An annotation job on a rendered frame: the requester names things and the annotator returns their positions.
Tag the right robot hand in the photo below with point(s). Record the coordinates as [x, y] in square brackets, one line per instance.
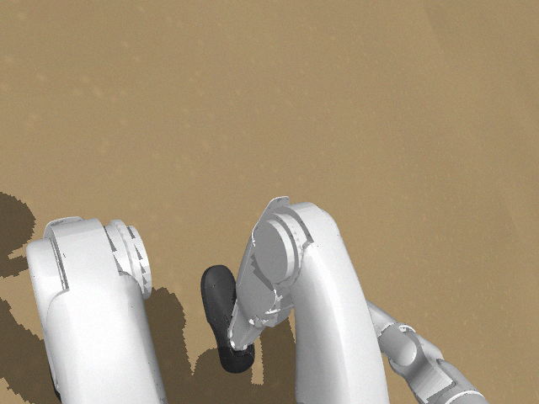
[381, 319]

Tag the right robot arm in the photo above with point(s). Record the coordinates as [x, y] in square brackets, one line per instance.
[431, 379]

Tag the left robot foot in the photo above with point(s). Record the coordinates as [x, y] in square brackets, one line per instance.
[56, 392]

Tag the right robot foot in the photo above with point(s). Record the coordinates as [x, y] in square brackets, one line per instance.
[218, 291]

